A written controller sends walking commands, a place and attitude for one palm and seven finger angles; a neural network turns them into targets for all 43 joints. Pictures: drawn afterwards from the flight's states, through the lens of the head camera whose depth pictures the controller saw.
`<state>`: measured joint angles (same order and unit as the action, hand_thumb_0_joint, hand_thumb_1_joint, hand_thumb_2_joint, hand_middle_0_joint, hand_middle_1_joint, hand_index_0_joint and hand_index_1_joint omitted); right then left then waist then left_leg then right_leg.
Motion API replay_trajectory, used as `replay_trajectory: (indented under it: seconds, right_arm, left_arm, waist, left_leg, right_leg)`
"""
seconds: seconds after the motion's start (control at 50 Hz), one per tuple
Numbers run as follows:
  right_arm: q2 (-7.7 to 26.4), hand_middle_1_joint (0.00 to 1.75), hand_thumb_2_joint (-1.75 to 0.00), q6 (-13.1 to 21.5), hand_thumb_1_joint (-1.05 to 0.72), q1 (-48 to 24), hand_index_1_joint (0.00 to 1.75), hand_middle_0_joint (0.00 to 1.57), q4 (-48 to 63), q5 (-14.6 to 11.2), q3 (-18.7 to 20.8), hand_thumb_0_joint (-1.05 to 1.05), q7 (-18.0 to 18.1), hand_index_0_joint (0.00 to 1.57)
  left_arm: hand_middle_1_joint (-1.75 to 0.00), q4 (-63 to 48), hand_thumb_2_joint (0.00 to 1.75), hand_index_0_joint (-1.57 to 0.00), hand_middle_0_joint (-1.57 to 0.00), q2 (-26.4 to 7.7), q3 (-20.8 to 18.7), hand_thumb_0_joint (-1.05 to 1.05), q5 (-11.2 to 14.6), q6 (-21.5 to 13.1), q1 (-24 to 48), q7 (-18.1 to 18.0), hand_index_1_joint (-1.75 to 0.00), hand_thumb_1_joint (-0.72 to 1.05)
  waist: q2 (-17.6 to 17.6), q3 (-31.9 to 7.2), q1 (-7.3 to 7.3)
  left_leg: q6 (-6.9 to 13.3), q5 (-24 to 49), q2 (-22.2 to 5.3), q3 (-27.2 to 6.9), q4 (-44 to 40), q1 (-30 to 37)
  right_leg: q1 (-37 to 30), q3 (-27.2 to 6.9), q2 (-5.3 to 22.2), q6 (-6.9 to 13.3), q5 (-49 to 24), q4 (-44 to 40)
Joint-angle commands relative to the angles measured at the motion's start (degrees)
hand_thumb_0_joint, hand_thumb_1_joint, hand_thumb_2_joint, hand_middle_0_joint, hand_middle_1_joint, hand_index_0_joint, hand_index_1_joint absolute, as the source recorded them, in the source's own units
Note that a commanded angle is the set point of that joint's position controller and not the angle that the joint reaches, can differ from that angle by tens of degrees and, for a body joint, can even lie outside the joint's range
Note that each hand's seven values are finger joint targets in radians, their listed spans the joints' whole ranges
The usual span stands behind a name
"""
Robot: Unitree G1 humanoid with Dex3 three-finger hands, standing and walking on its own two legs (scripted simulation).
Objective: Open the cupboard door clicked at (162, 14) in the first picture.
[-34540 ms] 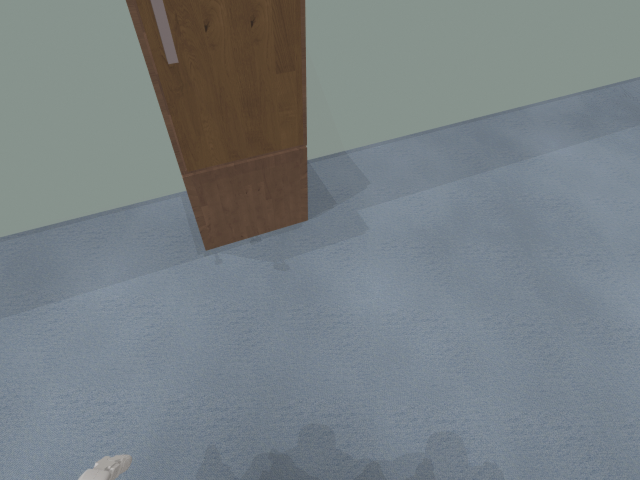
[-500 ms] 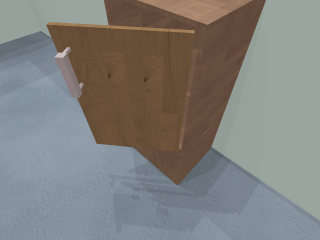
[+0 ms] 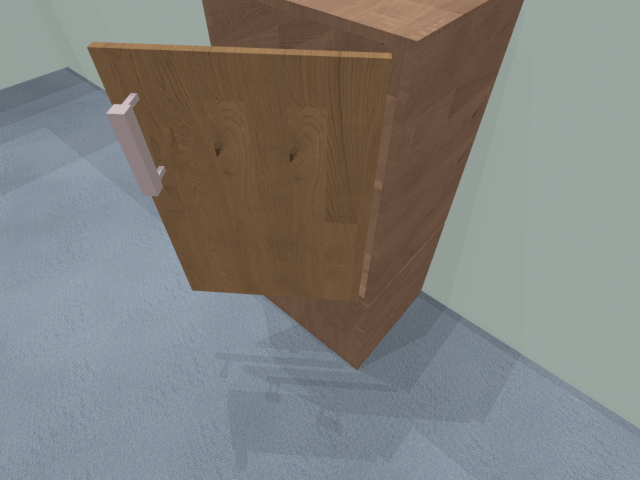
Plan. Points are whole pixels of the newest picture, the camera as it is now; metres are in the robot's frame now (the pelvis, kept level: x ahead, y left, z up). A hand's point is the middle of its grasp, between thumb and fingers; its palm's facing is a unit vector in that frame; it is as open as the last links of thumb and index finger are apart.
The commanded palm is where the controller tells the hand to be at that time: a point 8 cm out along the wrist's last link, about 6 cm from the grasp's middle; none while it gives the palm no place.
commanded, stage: look again from close up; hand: left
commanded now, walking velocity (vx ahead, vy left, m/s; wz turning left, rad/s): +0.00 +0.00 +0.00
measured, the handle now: (142, 145) +0.56 +0.31 +0.11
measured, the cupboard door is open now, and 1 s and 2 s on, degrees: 37 37 37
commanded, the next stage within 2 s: shuffle to correct the standing spot in 0.30 s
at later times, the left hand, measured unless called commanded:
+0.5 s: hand out of the picture -0.03 +0.19 -0.17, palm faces +0.02 -0.98 -0.20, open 7.4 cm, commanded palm none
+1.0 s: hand out of the picture +0.05 +0.24 -0.16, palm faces +0.05 -0.96 -0.28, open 7.4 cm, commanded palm none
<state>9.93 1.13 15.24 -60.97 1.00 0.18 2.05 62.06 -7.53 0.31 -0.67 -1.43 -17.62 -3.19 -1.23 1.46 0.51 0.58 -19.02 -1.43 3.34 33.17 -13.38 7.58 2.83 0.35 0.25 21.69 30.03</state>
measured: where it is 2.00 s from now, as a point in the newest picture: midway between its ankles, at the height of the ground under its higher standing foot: outside the picture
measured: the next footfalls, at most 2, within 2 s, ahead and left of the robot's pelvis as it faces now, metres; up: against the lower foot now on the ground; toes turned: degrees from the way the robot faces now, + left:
right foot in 1.00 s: +0.01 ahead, -0.06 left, +0.00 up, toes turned -7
left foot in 1.40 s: +0.10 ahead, +0.25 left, +0.00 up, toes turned +7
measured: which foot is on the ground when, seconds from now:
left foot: down 0.00-1.00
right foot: down 0.00-0.76, up 0.78-0.98, down 1.00-1.00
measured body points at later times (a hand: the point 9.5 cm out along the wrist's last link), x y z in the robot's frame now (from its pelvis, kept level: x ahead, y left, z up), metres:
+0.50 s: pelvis -0.02 +0.01 +0.01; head +0.00 +0.01 +0.45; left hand -0.03 +0.24 -0.15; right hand -0.01 -0.21 -0.16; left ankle -0.01 +0.11 -0.73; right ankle -0.06 -0.11 -0.73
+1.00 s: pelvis +0.00 +0.04 -0.01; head +0.04 +0.02 +0.44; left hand +0.05 +0.29 -0.14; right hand +0.04 -0.19 -0.17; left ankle -0.01 +0.11 -0.73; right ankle -0.03 -0.05 -0.73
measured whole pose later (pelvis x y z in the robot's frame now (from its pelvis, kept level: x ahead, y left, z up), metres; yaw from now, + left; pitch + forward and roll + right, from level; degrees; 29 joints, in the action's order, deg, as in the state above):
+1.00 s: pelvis +0.00 +0.04 -0.01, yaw +0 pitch +1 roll +2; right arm 11.0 -0.7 14.5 -56.6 1.5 0.6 1.1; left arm 55.9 -9.5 -1.9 -1.4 0.9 -12.6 -2.4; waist -1.5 3.2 -1.3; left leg 5.3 -18.6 4.9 6.3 32.1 -15.1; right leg 16.2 6.2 3.7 0.9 21.3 37.9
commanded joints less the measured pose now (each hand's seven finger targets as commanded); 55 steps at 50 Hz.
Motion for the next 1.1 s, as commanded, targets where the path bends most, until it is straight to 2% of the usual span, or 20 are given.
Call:
replay_trajectory:
  seconds: [0.0,0.1,0.2,0.38,0.5,0.6,0.66,0.7,0.74,0.76,0.8,0.84,0.9,0.94,0.96,0.98,1.0,1.02,1.06,1.08]
  right_arm:
    - [4.2,0.3,-0.9,0.3,-0.9,2.8,0.3,0.2,2.4,-0.3,0.4,0.0,-0.1,0.2]
    - [5.2,0.3,-0.9,0.5,-0.9,2.8,0.3,0.2,2.0,-0.1,0.2,0.0,-0.3,0.2]
    - [5.9,0.3,-0.9,0.7,-0.9,2.5,0.3,0.2,1.8,-0.1,0.2,0.0,-0.4,0.2]
    - [5.5,0.3,-0.9,1.0,-0.9,2.9,0.3,0.2,-0.2,-0.4,0.2,0.0,-0.3,0.2]
    - [4.9,0.3,-0.9,-0.4,-0.9,2.1,0.3,0.2,0.7,-0.2,0.5,0.0,-0.8,0.2]
    - [4.5,0.3,-0.9,-1.1,-0.9,1.3,0.3,0.2,2.6,-0.1,1.0,0.0,-1.1,0.2]
    - [5.0,0.3,-0.9,-1.0,-0.9,2.0,0.3,0.2,3.3,-0.1,1.3,0.0,-1.1,0.2]
    - [6.6,0.3,-0.9,-0.6,-0.9,3.8,0.3,0.2,3.3,0.1,1.7,0.0,-1.0,0.2]
    - [8.9,0.3,-0.9,-0.6,-0.9,5.9,0.3,0.2,3.2,0.2,2.2,0.0,-0.5,0.2]
    - [9.0,0.3,-0.9,-0.6,-0.9,7.0,0.3,0.2,3.3,0.2,2.2,0.0,-0.4,0.2]
    - [8.3,0.3,-0.9,-0.7,-0.9,5.8,0.3,0.2,4.5,0.2,1.9,0.0,-0.2,0.2]
    - [7.6,0.3,-0.9,-0.8,-0.9,3.1,0.3,0.2,5.9,0.5,1.9,0.0,-0.3,0.2]
    - [8.5,0.3,-0.9,-0.9,-0.9,1.6,0.3,0.2,7.0,0.6,2.2,0.0,-0.5,0.2]
    - [8.4,0.3,-0.9,-1.0,-0.9,0.1,0.3,0.2,7.5,0.2,2.2,0.0,-0.6,0.2]
    - [7.5,0.3,-0.9,-0.9,-0.9,-0.1,0.3,0.2,7.9,-0.2,2.2,0.0,-0.9,0.2]
    - [5.2,0.3,-0.9,-1.0,-0.9,-0.3,0.3,0.2,9.2,-0.6,2.2,0.0,-1.2,0.2]
    - [6.6,0.3,-0.9,-1.6,-0.9,-1.9,0.3,0.2,10.2,0.3,2.7,0.0,-1.2,0.2]
    - [6.5,0.3,-0.9,-2.1,-0.9,-1.7,0.3,0.2,10.0,0.7,2.8,0.0,-1.3,0.2]
    - [5.9,0.3,-0.9,-2.5,-0.9,-3.7,0.3,0.2,9.3,0.6,2.9,0.0,-1.9,0.2]
    - [5.9,0.3,-0.9,-2.7,-0.9,-3.4,0.3,0.2,9.2,0.5,2.9,0.0,-2.3,0.2]
  left_arm:
    - [-0.3,-2.4,0.9,-0.2,-0.2,-6.1,-0.9,0.0,-0.1,0.3,-3.5,0.2,-0.3,0.9]
    - [-0.3,-2.8,0.9,-0.2,-0.2,-6.6,-0.9,0.0,-0.1,0.9,-2.8,0.7,-0.3,0.9]
    - [-0.3,-2.7,0.9,-0.2,-0.2,-7.1,-0.9,0.0,-0.1,1.0,-2.8,1.0,-0.3,0.9]
    - [-0.3,-1.4,0.9,-0.2,-0.2,-7.7,-0.7,0.0,0.0,0.4,-2.9,0.9,-0.3,0.9]
    - [-0.3,-1.4,0.9,-0.2,-0.2,-9.6,-1.8,0.0,-0.3,0.8,-3.8,0.7,-0.3,0.9]
    - [-0.3,-2.5,0.9,-0.2,-0.2,-11.9,-3.2,0.0,-0.5,1.2,-3.9,0.5,-0.3,0.9]
    - [-0.3,-3.4,0.9,-0.2,-0.2,-12.1,-3.9,0.0,-0.7,1.5,-3.5,0.3,-0.3,0.9]
    - [-0.3,-4.3,0.9,-0.2,-0.2,-10.9,-3.9,0.0,-0.8,1.9,-2.8,0.4,-0.3,0.9]
    - [-0.3,-5.6,0.9,-0.2,-0.2,-7.7,-3.3,0.0,-0.9,2.3,-1.5,0.3,-0.3,0.9]
    - [-0.3,-6.3,0.9,-0.2,-0.2,-7.2,-3.0,0.0,-0.9,2.6,0.2,0.3,-0.3,0.9]
    - [-0.3,-7.2,0.9,-0.2,-0.2,-7.2,-3.2,0.0,-0.7,2.8,2.2,0.4,-0.3,0.9]
    - [-0.3,-7.1,0.9,-0.2,-0.2,-5.9,-3.1,0.0,-0.8,2.7,1.8,0.7,-0.3,0.9]
    - [-0.3,-7.0,0.9,-0.2,-0.2,-4.7,-2.9,0.0,-0.7,2.6,-0.2,0.8,-0.3,0.9]
    - [-0.3,-6.2,0.9,-0.2,-0.2,-5.6,-3.1,0.0,-0.8,1.9,-4.1,0.5,-0.3,0.9]
    - [-0.3,-5.7,0.9,-0.2,-0.2,-7.8,-3.6,0.0,-1.0,1.3,-6.5,0.2,-0.3,0.9]
    - [-0.3,-5.5,0.9,-0.2,-0.2,-12.8,-4.5,0.0,-1.5,0.7,-8.6,-0.2,-0.3,0.9]
    - [-0.3,-5.8,0.9,-0.2,-0.2,-15.2,-4.9,0.0,-1.0,0.4,-9.5,-0.2,-0.3,0.9]
    - [-0.3,-6.3,0.9,-0.2,-0.2,-14.5,-4.7,0.0,-0.9,0.2,-8.5,-0.3,-0.3,0.9]
    - [-0.3,-6.8,0.9,-0.2,-0.2,-12.5,-4.7,0.0,-1.0,-0.2,-5.5,-0.7,-0.3,0.9]
    - [-0.3,-7.4,0.9,-0.2,-0.2,-12.3,-4.3,0.0,-1.1,-0.4,-4.0,-0.5,-0.3,0.9]
  waist:
    - [0.8,4.5,-0.46]
    - [0.0,5.6,-0.94]
    - [-0.5,4.1,-1.26]
    - [1.6,1.0,-1.0]
    - [3.3,3.2,-1.53]
    - [7.9,3.7,-1.64]
    - [7.1,3.0,-1.26]
    - [0.8,1.0,-0.75]
    - [-9.5,0.5,-0.4]
    - [-11.7,0.7,0.38]
    - [-8.5,0.4,0.14]
    - [-4.7,-0.1,-1.17]
    - [-3.4,-2.5,-2.33]
    - [-0.8,-3.6,-4.66]
    - [4.5,-4.4,-5.71]
    - [18.7,-4.1,-5.84]
    - [17.1,-1.9,-5.98]
    - [11.2,-0.7,-4.88]
    - [13.3,1.4,-4.05]
    - [11.8,1.2,-3.17]
  left_leg:
    - [2.5,15.7,-4.8,-5.7,-7.4,-0.9]
    - [3.1,8.3,-4.8,-7.3,-11.7,-2.4]
    - [3.3,5.3,-4.9,-8.0,-13.8,-2.1]
    - [2.7,14.3,-4.2,-5.8,-11.1,2.1]
    - [1.6,7.9,-1.6,-3.1,-7.2,-2.1]
    - [0.4,5.3,0.4,-0.4,-1.4,-4.7]
    - [0.7,9.8,-0.1,-0.6,-1.9,-2.9]
    - [2.6,19.0,-3.2,-4.8,-5.0,1.8]
    - [8.5,29.2,-10.1,-13.6,-9.8,6.6]
    - [11.1,33.0,-12.2,-16.2,-12.4,8.3]
    - [13.4,33.6,-13.2,-16.2,-13.1,6.8]
    - [13.7,33.5,-12.1,-14.0,-12.4,4.3]
    - [12.3,32.6,-9.7,-10.7,-10.8,1.6]
    - [9.9,26.8,-8.2,-9.1,-6.8,-1.7]
    - [6.8,17.7,-5.4,-6.6,-2.1,-7.2]
    - [1.9,-0.2,1.9,-0.7,8.1,-18.1]
    - [-0.5,-14.2,3.4,-2.3,19.6,-21.7]
    - [-0.9,-13.1,1.6,-5.2,26.3,-22.6]
    - [-1.6,-9.2,0.5,-5.3,32.3,-25.7]
    - [-2.1,-6.1,0.1,-5.1,33.0,-25.4]
  right_leg:
    - [4.8,-3.7,3.9,2.1,-12.5,-4.5]
    - [5.4,-3.4,3.6,1.6,-5.5,-4.9]
    - [4.6,-3.3,3.9,1.4,-5.3,-4.9]
    - [3.8,-4.3,5.4,1.3,-11.6,-6.1]
    - [4.3,-8.0,9.3,3.3,-8.2,-6.8]
    - [4.9,-12.6,14.6,5.9,-10.3,-8.1]
    - [5.3,-10.4,14.0,5.3,-15.2,-4.4]
    - [7.5,-4.7,9.4,3.1,-13.1,2.3]
    - [14.1,2.3,2.8,0.5,3.1,12.1]
    - [18.2,1.8,2.1,0.3,12.4,18.8]
    - [19.5,0.3,3.8,0.8,13.9,25.5]
    - [17.0,1.1,4.2,1.1,11.0,24.5]
    - [10.0,2.4,3.5,0.7,4.3,14.6]
    - [2.3,2.3,4.3,0.7,-5.2,2.2]
    - [-5.1,-2.4,9.0,1.7,-11.5,-4.9]
    - [-11.2,-20.6,23.4,7.1,-22.2,-9.5]
    - [-7.7,-27.5,31.8,13.4,-35.1,-11.6]
    - [-5.7,-23.1,30.9,15.3,-38.4,-10.5]
    - [-4.4,-17.1,25.6,12.9,-45.7,-8.4]
    - [-3.8,-12.1,23.4,11.5,-46.3,-7.9]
